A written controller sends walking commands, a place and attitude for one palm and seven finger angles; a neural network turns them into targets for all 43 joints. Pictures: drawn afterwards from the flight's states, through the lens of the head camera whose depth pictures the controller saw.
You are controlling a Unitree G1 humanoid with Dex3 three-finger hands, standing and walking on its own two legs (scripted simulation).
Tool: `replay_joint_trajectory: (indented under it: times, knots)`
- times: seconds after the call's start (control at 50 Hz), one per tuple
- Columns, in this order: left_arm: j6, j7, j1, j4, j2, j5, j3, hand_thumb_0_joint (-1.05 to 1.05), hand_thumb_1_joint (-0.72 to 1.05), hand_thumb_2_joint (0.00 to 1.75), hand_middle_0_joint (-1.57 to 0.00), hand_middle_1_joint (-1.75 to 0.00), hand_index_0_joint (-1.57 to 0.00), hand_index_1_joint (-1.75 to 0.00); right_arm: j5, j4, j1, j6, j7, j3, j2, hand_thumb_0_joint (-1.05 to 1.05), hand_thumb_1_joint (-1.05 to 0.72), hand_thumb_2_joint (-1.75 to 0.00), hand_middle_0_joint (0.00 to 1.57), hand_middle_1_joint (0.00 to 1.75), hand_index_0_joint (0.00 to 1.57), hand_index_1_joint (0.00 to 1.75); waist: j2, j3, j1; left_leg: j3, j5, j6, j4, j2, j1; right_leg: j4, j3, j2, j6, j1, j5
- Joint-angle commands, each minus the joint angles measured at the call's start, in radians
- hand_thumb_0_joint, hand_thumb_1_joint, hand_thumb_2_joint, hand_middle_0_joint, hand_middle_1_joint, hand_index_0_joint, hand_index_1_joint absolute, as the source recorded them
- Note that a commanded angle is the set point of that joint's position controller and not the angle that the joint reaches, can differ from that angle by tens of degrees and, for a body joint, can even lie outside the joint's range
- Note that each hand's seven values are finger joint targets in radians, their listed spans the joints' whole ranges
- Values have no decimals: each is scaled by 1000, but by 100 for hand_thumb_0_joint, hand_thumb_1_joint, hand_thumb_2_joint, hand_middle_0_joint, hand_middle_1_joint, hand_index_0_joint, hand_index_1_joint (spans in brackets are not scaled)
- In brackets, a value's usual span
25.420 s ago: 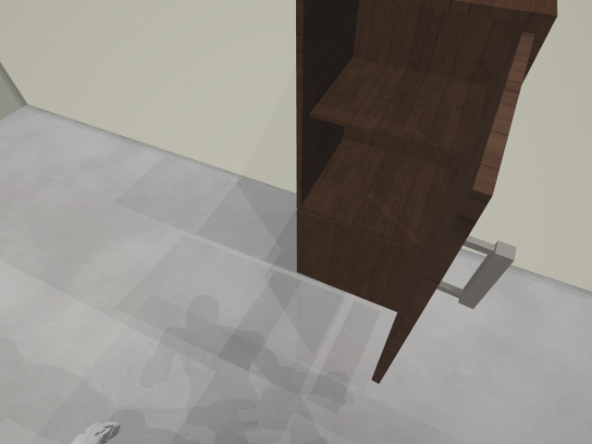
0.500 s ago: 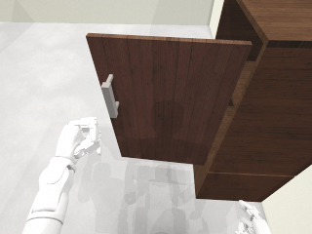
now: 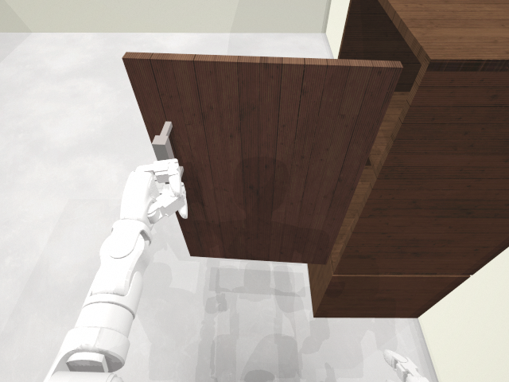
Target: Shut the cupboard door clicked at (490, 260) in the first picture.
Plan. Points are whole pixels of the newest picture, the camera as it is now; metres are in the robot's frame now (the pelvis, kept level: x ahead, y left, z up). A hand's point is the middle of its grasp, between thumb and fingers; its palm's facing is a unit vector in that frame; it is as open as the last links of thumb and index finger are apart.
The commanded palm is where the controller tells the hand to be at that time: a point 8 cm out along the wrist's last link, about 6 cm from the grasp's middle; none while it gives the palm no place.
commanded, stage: bring the fist close to the handle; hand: left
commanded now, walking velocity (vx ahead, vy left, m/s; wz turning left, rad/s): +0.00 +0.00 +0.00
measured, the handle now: (171, 159) +0.47 +0.16 +0.09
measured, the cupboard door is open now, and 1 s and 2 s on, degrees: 86 78 64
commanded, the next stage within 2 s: push the door shut along its arc in 0.24 s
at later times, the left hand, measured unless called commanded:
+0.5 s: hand (186, 196) +0.38 +0.12 +0.09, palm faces -0.09 -0.99 -0.05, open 3.1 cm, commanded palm +0.37 +0.17 +0.09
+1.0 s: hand (194, 168) +0.44 +0.11 +0.09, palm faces -0.22 -0.97 -0.03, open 3.1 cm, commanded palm +0.44 +0.15 +0.09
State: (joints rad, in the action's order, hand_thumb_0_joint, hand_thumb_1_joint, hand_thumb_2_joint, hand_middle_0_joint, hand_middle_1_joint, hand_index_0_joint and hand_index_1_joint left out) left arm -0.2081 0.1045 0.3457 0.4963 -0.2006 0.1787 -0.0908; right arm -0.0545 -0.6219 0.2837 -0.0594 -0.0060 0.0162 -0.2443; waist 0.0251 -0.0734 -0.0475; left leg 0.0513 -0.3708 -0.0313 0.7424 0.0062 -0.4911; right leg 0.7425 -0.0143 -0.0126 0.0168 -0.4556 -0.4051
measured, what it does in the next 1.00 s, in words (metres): stands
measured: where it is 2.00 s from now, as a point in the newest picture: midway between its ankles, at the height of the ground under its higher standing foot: outside the picture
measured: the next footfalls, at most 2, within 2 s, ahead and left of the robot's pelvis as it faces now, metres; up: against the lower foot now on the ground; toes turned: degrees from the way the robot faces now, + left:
none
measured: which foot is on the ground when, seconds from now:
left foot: down 0.00-1.00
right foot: down 0.00-1.00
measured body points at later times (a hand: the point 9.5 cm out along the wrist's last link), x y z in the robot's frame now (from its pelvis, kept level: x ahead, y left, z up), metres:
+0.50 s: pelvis -0.01 -0.01 +0.00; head +0.03 -0.02 +0.45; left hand +0.38 +0.17 +0.09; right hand +0.12 -0.26 -0.11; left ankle +0.00 +0.10 -0.71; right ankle -0.02 -0.11 -0.71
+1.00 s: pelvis -0.01 -0.01 -0.01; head +0.05 -0.01 +0.44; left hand +0.45 +0.17 +0.10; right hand +0.03 -0.28 -0.13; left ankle +0.00 +0.10 -0.71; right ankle -0.02 -0.11 -0.71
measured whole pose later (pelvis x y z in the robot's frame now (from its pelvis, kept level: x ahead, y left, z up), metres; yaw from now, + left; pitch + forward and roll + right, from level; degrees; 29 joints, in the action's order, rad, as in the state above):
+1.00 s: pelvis -0.01 -0.01 -0.01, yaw +1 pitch +11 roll -1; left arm -0.32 0.31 0.80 1.05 -0.33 0.18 -0.15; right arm -0.05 -0.68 0.35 -0.02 -0.02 0.01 -0.28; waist 0.02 -0.06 -0.12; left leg 0.03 -0.36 -0.03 0.80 0.00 -0.63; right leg 0.79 -0.04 -0.02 0.03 -0.58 -0.40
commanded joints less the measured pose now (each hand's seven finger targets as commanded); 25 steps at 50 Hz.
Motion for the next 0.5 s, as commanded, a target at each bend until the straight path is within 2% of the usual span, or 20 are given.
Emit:
replay_joint_trajectory:
  times: [0.0,0.04,0.06,0.08,0.12,0.14,0.16,0.2,0.24,0.26,0.28,0.32,0.34,0.36,0.38,0.4,0.42,0.48]
  knots:
    - [-65,-1,287,-202,-113,16,-42,0,90,90,-130,-150,-130,-150,-4,148,-30,-35,-1,-54,-136,0,-90,-90,20,30,20,30,-58,-253,9,-55,335,11,-74,-23,189,-84,-15,3,1,52,408]
    - [-70,-3,312,-215,-115,16,-36,0,90,90,-130,-150,-130,-150,-6,148,-31,-30,-5,-56,-139,0,-90,-90,20,30,20,30,-56,-244,-1,-53,297,9,-77,-21,186,-94,-11,1,0,40,373]
    - [-77,-8,340,-240,-136,13,-45,0,90,90,-130,-150,-130,-150,-3,147,-31,-29,-9,-57,-141,0,-90,-90,20,30,20,30,-48,-257,3,-57,291,9,-77,-21,192,-93,-9,3,2,52,362]
    - [-81,-9,354,-260,-104,11,-19,0,90,90,-130,-150,-130,-150,-4,150,-34,-31,-8,-57,-135,0,-90,-90,20,30,20,30,-22,-273,-4,-52,301,7,-77,-20,215,-93,-9,1,1,46,373]
    - [-92,-14,369,-275,-125,10,-33,0,90,90,-130,-150,-130,-150,-2,140,-27,-32,-10,-59,-135,0,-90,-90,20,30,20,30,-7,-301,-2,-58,324,10,-72,-22,234,-86,-9,0,4,49,382]
    - [-94,-15,352,-269,-116,12,-34,0,90,90,-130,-150,-130,-150,-2,141,-30,-33,-10,-59,-132,0,-90,-90,20,30,20,30,-2,-300,0,-56,330,9,-71,-21,240,-87,-10,-1,4,46,387]
    - [-93,-18,343,-247,-151,9,-55,0,90,90,-130,-150,-130,-150,0,132,-23,-30,-13,-58,-139,0,-90,-90,20,30,20,30,-37,-286,0,-60,317,8,-72,-22,223,-90,-9,-1,3,55,381]
    - [-93,-14,344,-230,-115,10,-29,0,90,90,-130,-150,-130,-150,-4,133,-31,-29,-12,-55,-134,0,-90,-90,20,30,20,30,-35,-267,-4,-56,295,8,-78,-19,207,-93,-9,0,1,46,370]
    - [-90,-12,358,-206,-105,9,-20,0,90,90,-130,-150,-130,-150,-5,131,-32,-28,-11,-55,-134,0,-90,-90,20,30,20,30,-22,-256,-5,-56,274,8,-79,-16,206,-97,-9,-1,2,31,349]
    - [-87,-16,357,-192,-148,5,-53,0,90,90,-130,-150,-130,-150,-3,127,-28,-24,-13,-57,-140,0,-90,-90,20,30,20,30,-42,-254,-2,-59,265,6,-78,-16,199,-101,-7,0,2,42,341]
    - [-86,-13,353,-191,-124,4,-34,0,90,90,-130,-150,-130,-150,-4,135,-32,-22,-12,-55,-137,0,-90,-90,20,30,20,30,-37,-262,-2,-55,260,5,-83,-14,200,-102,-6,1,2,44,337]
    - [-84,-11,392,-158,-134,8,-42,0,90,90,-130,-150,-130,-150,-6,128,-33,-20,-14,-53,-137,0,-90,-90,20,30,20,30,-56,-238,-12,-53,232,4,-82,-13,186,-111,-3,0,-1,30,318]
    - [-89,-4,411,-161,-123,7,-26,0,90,90,-130,-150,-130,-150,-5,130,-35,-21,-12,-51,-136,0,-90,-90,20,30,20,30,-38,-239,-12,-52,230,4,-82,-10,187,-110,1,1,0,30,320]
    - [-91,-2,427,-146,-157,3,-47,0,90,90,-130,-150,-130,-150,-4,126,-32,-16,-16,-52,-141,0,-90,-90,20,30,20,30,-46,-234,-15,-53,224,1,-78,-11,186,-113,2,2,0,30,315]
    - [-94,5,462,-128,-162,6,-50,0,90,90,-130,-150,-130,-150,-3,122,-28,-15,-17,-50,-142,0,-90,-90,20,30,20,30,-53,-246,-21,-53,225,0,-78,-8,181,-111,7,2,-2,36,324]
    - [-101,12,486,-116,-187,6,-67,0,90,90,-130,-150,-130,-150,-4,121,-28,-13,-18,-51,-142,0,-90,-90,20,30,20,30,-41,-243,-20,-52,219,1,-75,-7,178,-113,11,3,-1,32,319]
    - [-105,24,519,-101,-168,9,-45,0,90,90,-130,-150,-130,-150,-4,120,-28,-12,-18,-47,-140,0,-90,-90,20,30,20,30,-33,-252,-27,-50,211,0,-73,-3,176,-113,15,3,-2,32,316]
    - [-117,50,583,-37,-201,16,-70,0,90,90,-130,-150,-130,-150,-3,109,-14,-8,-23,-49,-145,0,-90,-90,20,30,20,30,-50,-272,-36,-52,230,-3,-63,-2,175,-106,18,3,-2,40,346]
